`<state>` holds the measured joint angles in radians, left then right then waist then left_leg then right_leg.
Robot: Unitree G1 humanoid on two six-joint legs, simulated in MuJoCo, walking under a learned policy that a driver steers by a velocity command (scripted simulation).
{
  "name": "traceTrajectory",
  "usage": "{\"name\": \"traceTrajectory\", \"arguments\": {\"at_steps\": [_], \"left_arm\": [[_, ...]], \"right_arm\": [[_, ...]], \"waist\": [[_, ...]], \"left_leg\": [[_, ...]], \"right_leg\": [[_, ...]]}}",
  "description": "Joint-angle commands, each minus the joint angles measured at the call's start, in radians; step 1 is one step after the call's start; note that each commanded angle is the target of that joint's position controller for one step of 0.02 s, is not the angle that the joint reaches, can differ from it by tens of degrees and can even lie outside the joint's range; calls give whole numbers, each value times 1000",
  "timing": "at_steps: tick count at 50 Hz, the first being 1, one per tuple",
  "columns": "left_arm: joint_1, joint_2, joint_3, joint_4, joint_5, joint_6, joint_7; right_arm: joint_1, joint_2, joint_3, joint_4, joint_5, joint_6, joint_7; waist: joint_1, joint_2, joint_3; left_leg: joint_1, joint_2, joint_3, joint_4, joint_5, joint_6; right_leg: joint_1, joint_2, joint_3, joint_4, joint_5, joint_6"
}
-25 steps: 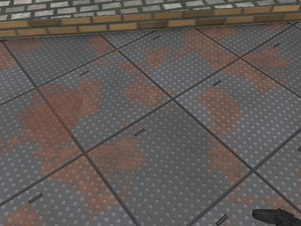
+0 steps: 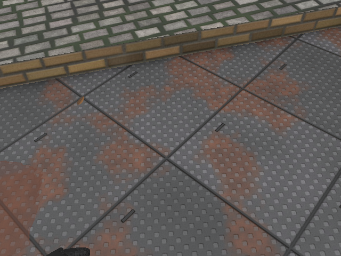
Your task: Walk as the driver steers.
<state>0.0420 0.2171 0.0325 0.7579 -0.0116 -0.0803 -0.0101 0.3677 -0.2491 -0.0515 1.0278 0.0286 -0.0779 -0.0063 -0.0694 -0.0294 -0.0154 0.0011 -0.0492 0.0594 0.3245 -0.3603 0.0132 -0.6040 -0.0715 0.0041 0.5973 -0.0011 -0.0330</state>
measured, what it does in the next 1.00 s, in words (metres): walks ahead, turning left: right foot, then left foot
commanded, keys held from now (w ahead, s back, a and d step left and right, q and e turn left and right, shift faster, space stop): w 0.16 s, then w+q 0.84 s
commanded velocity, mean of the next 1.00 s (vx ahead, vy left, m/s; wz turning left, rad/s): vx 0.50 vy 0.00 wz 0.36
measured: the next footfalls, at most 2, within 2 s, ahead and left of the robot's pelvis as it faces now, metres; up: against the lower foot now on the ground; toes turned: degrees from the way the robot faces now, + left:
right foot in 0.04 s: +0.21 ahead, -0.12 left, +0.00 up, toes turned -2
left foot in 0.64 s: +0.50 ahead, +0.14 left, +0.00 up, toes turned +14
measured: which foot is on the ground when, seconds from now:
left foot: down 0.00-0.06, up 0.08-0.62, down 0.64-1.00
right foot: up 0.00-0.02, down 0.04-0.64, up 0.66-1.00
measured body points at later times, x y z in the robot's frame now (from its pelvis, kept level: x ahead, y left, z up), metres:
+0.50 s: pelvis +0.27 -0.02 +0.01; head +0.29 -0.03 +0.46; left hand +0.24 +0.24 -0.12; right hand +0.45 -0.25 -0.11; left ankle +0.44 +0.16 -0.68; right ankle +0.17 -0.12 -0.73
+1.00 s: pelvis +0.55 +0.08 +0.01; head +0.58 +0.10 +0.46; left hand +0.67 +0.39 -0.07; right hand +0.70 -0.17 -0.10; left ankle +0.46 +0.13 -0.73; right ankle +0.80 -0.01 -0.68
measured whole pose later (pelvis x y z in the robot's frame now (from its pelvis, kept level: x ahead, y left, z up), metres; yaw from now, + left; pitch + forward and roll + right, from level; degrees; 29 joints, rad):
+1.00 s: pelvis +0.55 +0.08 +0.01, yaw +24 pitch +3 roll +0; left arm 0.00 0.26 0.06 0.74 0.00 -0.11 0.00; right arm 0.34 -0.26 -0.08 0.81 0.03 -0.05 -0.01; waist -0.08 -0.03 0.02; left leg -0.12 -0.12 -0.15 0.35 -0.26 0.09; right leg -0.64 -0.06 0.10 0.57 0.04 0.05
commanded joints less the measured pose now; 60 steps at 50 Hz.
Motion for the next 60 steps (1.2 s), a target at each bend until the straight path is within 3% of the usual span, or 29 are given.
{"name": "traceTrajectory", "arguments": {"at_steps": [1, 2, 3, 4, 5, 6, 8, 12, 16, 21, 27, 29, 31, 32, 33, 34, 35, 37, 38, 43, 46, 50, 53, 55, 56, 57, 58, 59, 60], "left_arm": [[21, 100, 38, -49, 1, -7, -15], [161, 137, 62, -5, 4, -7, -14], [359, 211, 89, 41, 8, -6, -9], [455, 310, 112, 76, 5, -7, -17], [462, 220, 87, 68, 1, -11, -18], [359, 184, 73, 54, 5, -18, -13], [207, 143, 60, 26, 17, -26, -12], [205, 123, 60, 59, 22, -45, -5], [266, 141, 67, 106, 24, -42, 19], [287, 139, 62, 138, 19, -41, 33], [353, 166, 75, 181, 4, -8, 39], [328, 197, 82, 173, -2, 3, 49], [288, 220, 84, 156, -4, 17, 57], [276, 218, 78, 134, 1, 11, 59], [371, 54, 27, 84, 32, -19, 33], [294, 119, 34, 65, -11, -68, 14], [184, 166, 47, 32, -43, -90, 7], [141, 163, 52, 30, -2, -94, 21], [155, 170, 61, 29, 10, -81, 24], [80, 115, 52, -27, 29, -39, 27], [-41, 86, 38, -63, 25, -43, 17], [-125, 119, 42, -109, 4, -49, 4], [-91, 166, 57, -114, 2, -66, -4], [83, 209, 79, -77, 16, -76, 2], [244, 266, 93, -64, 29, -74, 11], [324, 330, 108, -27, 36, -61, 6], [302, 233, 89, -44, 12, -55, 3], [254, 166, 70, -59, 9, -47, 7], [199, 154, 61, -63, 18, -38, 7]], "right_arm": [[13, -167, -41, -31, -3, 20, -1], [-3, -149, -35, -41, -7, 25, 1], [-8, -116, -19, -66, -23, 27, 0], [111, 10, 20, -73, -29, 6, 9], [54, -81, -1, -67, -9, -16, 15], [-49, -144, -19, -102, 14, -29, 16], [-138, -131, -23, -124, -5, -28, 2], [-94, -74, -26, -96, -3, 19, -3], [-189, -70, -37, -132, -5, 25, -4], [-312, -42, -29, -186, -15, 19, 21], [-440, -28, -17, -281, -8, 18, 61], [-401, -52, -30, -296, -6, 16, 71], [-174, -131, -73, -253, 0, 17, 69], [-2, -211, -107, -215, -1, 24, 51], [33, -311, -122, -208, 2, 23, 39], [85, -249, -99, -219, -11, 19, 35], [45, -188, -83, -216, -19, 11, 30], [-111, -116, -61, -254, -11, 3, 31], [-150, -94, -52, -272, -18, 1, 28], [-111, -165, -66, -280, -10, 3, 0], [-63, -172, -69, -276, -5, 16, -10], [2, -162, -66, -261, 4, 25, -11], [-5, -165, -69, -270, -1, 30, -19], [-40, -128, -56, -295, -9, 30, -15], [-40, -78, -37, -320, -27, 27, -11], [127, -22, -18, -342, 7, 17, -9], [123, -131, -33, -313, 20, 18, -12], [5, -188, -48, -327, 11, 25, -11], [-54, -181, -50, -341, -1, 31, -13]], "waist": [[73, 72, 63], [138, 64, -24], [203, -15, -163], [160, -280, -302], [187, -209, -309], [171, -150, -161], [111, -20, -38], [54, -23, -27], [78, -13, 27], [112, -30, 71], [146, -35, 127], [101, -79, 80], [-32, -84, -58], [-111, -7, -158], [-4, 267, -260], [-53, 198, -379], [-70, 160, -238], [17, 25, -90], [55, 24, -66], [73, 54, 7], [24, 90, 17], [-7, 118, 16], [27, 147, 5], [119, 140, -95], [182, 35, -238], [109, -313, -356], [128, -214, -298], [158, -101, -160], [139, -29, -78]], "left_leg": [[-23, 296, -131, 21, 602, 149], [-53, 242, -88, 186, 725, 126], [-227, 170, -27, 484, 576, 82], [-611, -5, -18, 872, -30, 20], [-745, 14, -167, 991, -197, 32], [-815, 61, -165, 1003, -121, 52], [-729, 146, -138, 883, 26, 55], [-617, 183, -159, 758, 131, 45], [-750, 149, -214, 608, 312, 22], [-697, 123, -130, 394, 508, 15], [-745, 101, -31, 280, 335, 59], [-627, 47, 38, 278, 222, 99], [-304, -33, 72, 226, 230, 158], [18, 47, -97, 198, 250, 215], [384, 327, -658, 139, 154, 413], [463, 395, -907, -18, 67, 456], [384, 352, -738, -28, 141, 387], [71, 266, -504, -43, 339, 316], [-33, 237, -449, -69, 413, 310], [-233, 175, -334, -116, 529, 289], [-281, 111, -286, -88, 457, 227], [-207, 145, -381, -31, 337, 197], [-117, 183, -472, 66, 341, 178], [-159, 114, -441, 251, 433, 134], [-299, 45, -352, 528, 271, 95], [-654, -78, -242, 839, -243, 32], [-779, 15, -262, 974, -226, 20], [-808, 50, -242, 1002, -125, 13], [-773, 84, -208, 980, -50, 6]], "right_leg": [[110, 35, -38, -60, -84, -55], [299, 67, -60, -65, -76, -79], [599, -51, 95, -45, -28, -137], [939, -293, 591, -185, -258, -300], [965, -301, 753, -296, -412, -285], [843, -277, 622, -311, -397, -236], [576, -218, 415, -351, -159, -210], [459, -173, 208, -449, -37, -184], [514, -175, 84, -485, 8, -161], [515, -144, -78, -494, 31, -114], [712, -214, -148, -385, 235, -101], [733, -223, -177, -265, 589, -82], [671, -188, -215, 49, 798, -43], [436, -150, -215, 332, 556, 0], [-29, 62, -145, 717, -443, 66], [-163, 109, 83, 849, -587, 48], [-252, 49, 105, 834, -495, 19], [-143, -27, 88, 650, -365, 14], [-68, -46, 91, 602, -337, 24], [-17, -28, 36, 305, -183, 96], [70, 36, 19, 50, 44, 95], [112, 71, 52, -90, 87, 78], [158, 70, 76, -134, -27, 40], [426, 38, 76, -169, -29, -19], [697, -130, 232, -138, -55, -80], [1003, -361, 702, -218, -221, -257], [966, -370, 787, -263, -453, -244], [835, -317, 613, -283, -452, -191], [696, -272, 480, -305, -336, -161]]}}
